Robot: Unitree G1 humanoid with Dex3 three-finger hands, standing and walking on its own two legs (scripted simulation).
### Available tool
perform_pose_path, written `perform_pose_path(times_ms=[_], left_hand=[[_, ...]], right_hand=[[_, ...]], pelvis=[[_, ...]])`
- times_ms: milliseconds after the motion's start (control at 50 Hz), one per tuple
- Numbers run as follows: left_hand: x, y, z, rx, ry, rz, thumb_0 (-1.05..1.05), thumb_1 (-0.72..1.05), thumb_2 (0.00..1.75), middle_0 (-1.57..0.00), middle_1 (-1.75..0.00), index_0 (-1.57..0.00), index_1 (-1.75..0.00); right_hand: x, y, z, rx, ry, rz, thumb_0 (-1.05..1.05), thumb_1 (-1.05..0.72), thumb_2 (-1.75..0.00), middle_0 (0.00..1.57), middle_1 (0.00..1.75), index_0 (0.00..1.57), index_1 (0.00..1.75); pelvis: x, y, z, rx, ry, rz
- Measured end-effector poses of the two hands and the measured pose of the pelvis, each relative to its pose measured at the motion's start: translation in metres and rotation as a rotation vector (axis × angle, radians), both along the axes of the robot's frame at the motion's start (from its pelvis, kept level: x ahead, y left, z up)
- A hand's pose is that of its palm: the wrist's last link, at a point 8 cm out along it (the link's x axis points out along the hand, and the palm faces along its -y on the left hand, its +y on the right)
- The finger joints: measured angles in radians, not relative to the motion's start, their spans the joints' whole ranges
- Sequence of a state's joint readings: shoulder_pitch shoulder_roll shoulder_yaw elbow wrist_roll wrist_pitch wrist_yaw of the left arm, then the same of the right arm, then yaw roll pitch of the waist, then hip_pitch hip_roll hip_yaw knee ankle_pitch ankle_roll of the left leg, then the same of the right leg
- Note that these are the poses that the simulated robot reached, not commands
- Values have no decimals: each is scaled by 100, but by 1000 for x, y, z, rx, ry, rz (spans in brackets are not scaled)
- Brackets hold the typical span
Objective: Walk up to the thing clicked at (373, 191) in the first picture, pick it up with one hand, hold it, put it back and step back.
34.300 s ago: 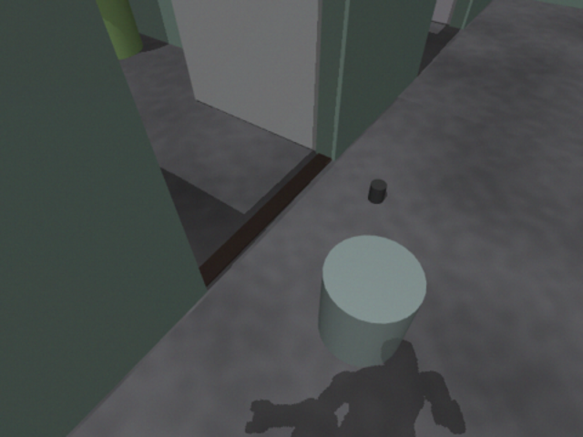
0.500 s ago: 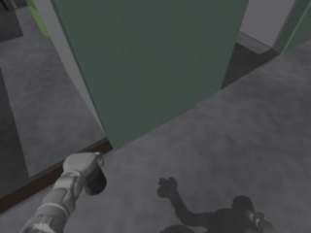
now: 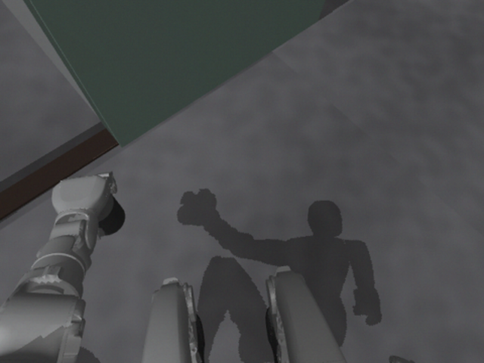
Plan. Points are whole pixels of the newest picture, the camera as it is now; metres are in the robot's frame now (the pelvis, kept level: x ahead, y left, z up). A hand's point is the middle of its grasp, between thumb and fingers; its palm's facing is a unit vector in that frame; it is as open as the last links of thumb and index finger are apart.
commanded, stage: crouch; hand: left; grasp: from above
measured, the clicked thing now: (100, 211) +0.42 +0.25 -0.17
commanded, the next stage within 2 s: lower in 1.14 s
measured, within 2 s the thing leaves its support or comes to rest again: neither
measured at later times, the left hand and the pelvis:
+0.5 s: hand (116, 228) +0.42 +0.26 -0.31, palm faces -0.46 -0.03 -0.89, open 9.9 cm; pelvis -0.01 -0.01 -0.14, yaw -2 degrees
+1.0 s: hand (124, 228) +0.44 +0.26 -0.38, palm faces -0.47 -0.03 -0.88, open 9.9 cm; pelvis -0.03 -0.01 -0.21, yaw -5 degrees
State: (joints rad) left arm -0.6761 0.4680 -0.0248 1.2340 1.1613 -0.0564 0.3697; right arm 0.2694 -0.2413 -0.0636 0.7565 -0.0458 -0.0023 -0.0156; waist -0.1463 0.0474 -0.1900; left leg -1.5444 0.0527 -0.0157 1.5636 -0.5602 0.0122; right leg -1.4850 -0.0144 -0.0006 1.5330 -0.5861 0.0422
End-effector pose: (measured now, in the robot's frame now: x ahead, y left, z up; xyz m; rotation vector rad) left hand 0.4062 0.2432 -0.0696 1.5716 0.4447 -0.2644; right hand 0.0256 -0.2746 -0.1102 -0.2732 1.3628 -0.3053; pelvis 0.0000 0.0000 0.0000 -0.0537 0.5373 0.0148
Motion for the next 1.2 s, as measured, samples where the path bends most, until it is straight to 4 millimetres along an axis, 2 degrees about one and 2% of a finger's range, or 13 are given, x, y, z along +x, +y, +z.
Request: perform_pose_path(times_ms=[100, 240, 320, 420, 580, 720, 940, 1200], left_hand=[[5, 5, -50, -12, 33, -7, 0, 0, 66, -58, -88, -56, -80], [11, 13, -114, -30, 39, -19, 1, 0, 63, -61, -85, -59, -77], [14, 15, -143, -37, 29, -19, 1, -1, 61, -63, -83, -61, -76], [19, 16, -168, -37, 21, -7, 1, -1, 60, -65, -81, -63, -74], [29, 18, -198, -32, 24, 13, 1, -2, 59, -66, -80, -64, -73], [38, 18, -220, -40, 28, 9, 1, -1, 58, -66, -80, -64, -73], [40, 19, -249, -43, 40, -7, 1, -1, 58, -66, -80, -64, -73], [45, 22, -271, -42, 35, -1, 1, -1, 58, -66, -79, -65, -72]], right_hand=[[0, 9, -42, 28, 14, 22, 1, -90, -89, 20, 30, 20, 30], [15, 8, -91, 43, 14, 96, 1, -90, -89, 20, 30, 20, 30], [26, 2, -111, 40, 15, 141, 1, -90, -90, 20, 30, 20, 30], [35, -6, -130, 33, 9, 178, 1, -91, -90, 20, 30, 20, 30], [26, -14, -153, 25, 31, 183, 0, -92, -90, 20, 30, 20, 30], [3, -12, -169, 30, 79, 151, 0, -92, -90, 20, 30, 20, 30], [-29, -5, -191, 51, 149, 119, 0, -91, -90, 20, 30, 20, 30], [-31, -5, -209, 47, 157, 146, 0, -91, -90, 20, 30, 20, 30]], pelvis=[[-5, 0, -39, -10, 55, 0], [-8, -2, -87, -26, 111, 4], [-9, -4, -109, -32, 126, 3], [-11, -7, -130, -36, 128, -3], [-15, -10, -158, -41, 123, -22], [-19, -9, -178, -49, 110, -33], [-24, -7, -205, -56, 95, -37], [-26, -7, -226, -65, 79, -46]])
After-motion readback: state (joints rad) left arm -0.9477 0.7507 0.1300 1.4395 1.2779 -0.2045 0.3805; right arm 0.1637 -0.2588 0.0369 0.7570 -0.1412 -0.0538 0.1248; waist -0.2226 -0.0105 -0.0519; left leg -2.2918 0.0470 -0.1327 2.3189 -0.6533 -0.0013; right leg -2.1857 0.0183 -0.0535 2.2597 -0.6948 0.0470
